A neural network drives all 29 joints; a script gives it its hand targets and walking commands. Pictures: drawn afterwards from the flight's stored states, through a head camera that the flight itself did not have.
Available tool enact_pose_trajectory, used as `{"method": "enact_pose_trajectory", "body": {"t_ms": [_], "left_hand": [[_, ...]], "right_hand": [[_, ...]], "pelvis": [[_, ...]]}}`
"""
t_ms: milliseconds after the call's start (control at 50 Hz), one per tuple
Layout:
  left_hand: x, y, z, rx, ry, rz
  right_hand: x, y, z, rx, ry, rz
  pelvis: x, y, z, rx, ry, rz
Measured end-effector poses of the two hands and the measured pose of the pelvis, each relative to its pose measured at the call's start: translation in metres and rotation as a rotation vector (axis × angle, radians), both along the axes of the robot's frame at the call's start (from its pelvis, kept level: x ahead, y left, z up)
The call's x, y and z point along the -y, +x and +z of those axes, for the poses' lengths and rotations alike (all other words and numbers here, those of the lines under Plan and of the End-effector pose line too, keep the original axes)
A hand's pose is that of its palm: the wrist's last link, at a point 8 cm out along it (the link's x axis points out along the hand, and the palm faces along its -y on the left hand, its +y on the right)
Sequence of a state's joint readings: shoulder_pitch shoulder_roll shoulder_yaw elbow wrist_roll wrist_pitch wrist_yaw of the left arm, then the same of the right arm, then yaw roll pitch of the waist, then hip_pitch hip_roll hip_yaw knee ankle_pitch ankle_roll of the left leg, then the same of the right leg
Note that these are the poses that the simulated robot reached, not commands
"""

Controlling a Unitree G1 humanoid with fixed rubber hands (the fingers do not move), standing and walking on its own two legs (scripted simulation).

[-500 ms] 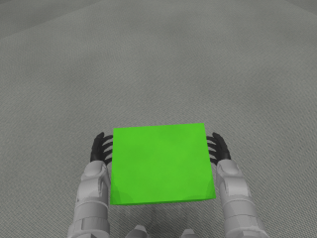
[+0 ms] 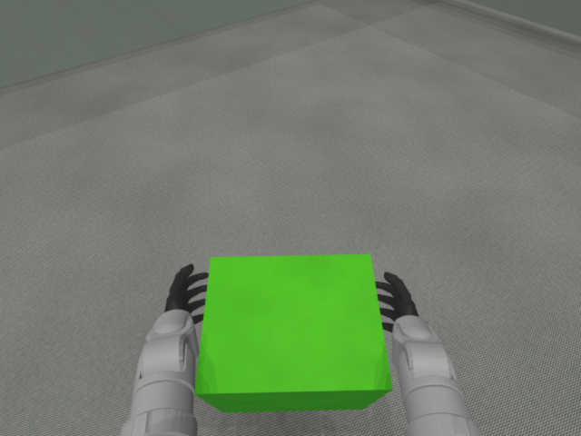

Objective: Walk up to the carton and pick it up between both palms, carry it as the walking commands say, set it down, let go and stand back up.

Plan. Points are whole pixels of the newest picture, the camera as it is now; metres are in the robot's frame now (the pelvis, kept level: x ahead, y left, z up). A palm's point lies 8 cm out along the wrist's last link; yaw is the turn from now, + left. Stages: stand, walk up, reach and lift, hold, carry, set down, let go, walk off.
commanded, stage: reach and lift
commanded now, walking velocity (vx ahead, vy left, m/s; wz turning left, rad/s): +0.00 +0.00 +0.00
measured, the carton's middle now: (292, 338) +0.31 +0.03 -0.09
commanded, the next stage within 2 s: hold in 2.00 s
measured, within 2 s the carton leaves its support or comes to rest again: neither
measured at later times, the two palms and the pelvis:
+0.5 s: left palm (156, 308) +0.28 +0.20 +0.06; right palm (410, 311) +0.31 -0.13 +0.04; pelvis +0.00 +0.00 +0.02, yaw +0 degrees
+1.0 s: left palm (157, 297) +0.28 +0.19 +0.09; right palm (424, 311) +0.30 -0.14 +0.07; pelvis +0.00 +0.00 +0.03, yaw +1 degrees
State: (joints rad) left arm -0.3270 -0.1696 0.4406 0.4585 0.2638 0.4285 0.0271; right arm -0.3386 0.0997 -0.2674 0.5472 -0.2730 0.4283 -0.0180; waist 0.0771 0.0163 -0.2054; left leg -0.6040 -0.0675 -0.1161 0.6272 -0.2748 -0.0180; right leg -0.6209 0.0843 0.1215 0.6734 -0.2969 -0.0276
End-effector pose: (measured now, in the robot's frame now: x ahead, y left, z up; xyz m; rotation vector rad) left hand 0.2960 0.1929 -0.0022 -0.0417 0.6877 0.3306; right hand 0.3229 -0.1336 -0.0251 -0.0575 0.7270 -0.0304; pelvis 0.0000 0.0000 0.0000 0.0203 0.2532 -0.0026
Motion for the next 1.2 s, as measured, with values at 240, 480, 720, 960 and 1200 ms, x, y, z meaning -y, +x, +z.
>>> {"method": "enact_pose_trajectory", "body": {"t_ms": [240, 480, 720, 960, 1200], "left_hand": [[-0.005, -0.013, 0.031, 0.017, -0.007, 0.012], [-0.008, -0.020, 0.062, 0.048, 0.001, 0.010], [-0.002, -0.020, 0.090, 0.069, 0.017, -0.014], [0.001, -0.019, 0.090, 0.050, 0.006, -0.027], [0.008, -0.008, 0.092, 0.057, 0.017, -0.081]], "right_hand": [[-0.005, -0.009, 0.034, 0.009, -0.018, 0.017], [-0.008, -0.016, 0.064, 0.037, -0.022, 0.021], [-0.003, -0.020, 0.090, 0.055, -0.028, 0.006], [0.000, -0.025, 0.093, 0.029, -0.029, -0.012], [0.008, -0.032, 0.091, 0.030, -0.019, -0.073]], "pelvis": [[0.002, 0.001, 0.013, 0.134, -0.008, 0.011], [-0.002, -0.004, 0.020, 0.246, -0.013, 0.011], [-0.002, 0.001, 0.025, 0.335, -0.011, 0.004], [0.000, 0.002, 0.027, 0.361, -0.012, 0.009], [-0.006, 0.003, 0.027, 0.355, -0.015, 0.012]]}}
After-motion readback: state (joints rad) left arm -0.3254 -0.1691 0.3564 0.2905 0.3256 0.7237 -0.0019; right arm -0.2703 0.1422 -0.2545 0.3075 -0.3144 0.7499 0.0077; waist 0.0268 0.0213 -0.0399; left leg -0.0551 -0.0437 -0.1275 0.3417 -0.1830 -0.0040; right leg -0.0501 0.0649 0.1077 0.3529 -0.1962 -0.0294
